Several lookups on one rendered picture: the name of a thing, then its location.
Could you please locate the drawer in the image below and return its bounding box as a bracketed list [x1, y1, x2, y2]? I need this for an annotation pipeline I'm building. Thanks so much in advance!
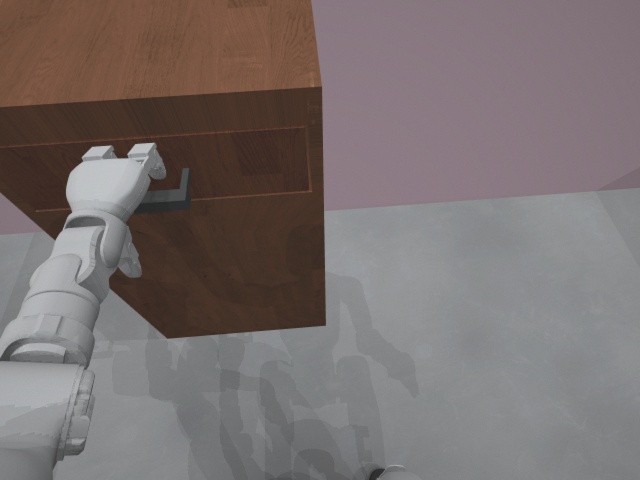
[0, 125, 309, 210]

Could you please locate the robot left forearm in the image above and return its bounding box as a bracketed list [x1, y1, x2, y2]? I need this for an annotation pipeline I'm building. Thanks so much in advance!
[0, 209, 127, 370]

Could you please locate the robot left hand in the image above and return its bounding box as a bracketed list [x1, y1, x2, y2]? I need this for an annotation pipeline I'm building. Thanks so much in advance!
[66, 143, 166, 278]

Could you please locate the robot right shin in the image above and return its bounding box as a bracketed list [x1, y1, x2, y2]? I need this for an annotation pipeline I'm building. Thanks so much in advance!
[379, 465, 406, 478]

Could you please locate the handle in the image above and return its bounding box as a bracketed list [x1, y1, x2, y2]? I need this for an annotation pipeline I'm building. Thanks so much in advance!
[134, 168, 191, 213]

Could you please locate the robot left upper arm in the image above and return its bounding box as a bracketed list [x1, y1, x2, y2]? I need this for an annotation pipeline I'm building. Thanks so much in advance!
[0, 361, 95, 480]

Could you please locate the cabinet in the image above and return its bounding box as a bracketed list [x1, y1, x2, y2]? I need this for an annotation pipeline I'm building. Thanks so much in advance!
[0, 0, 326, 339]

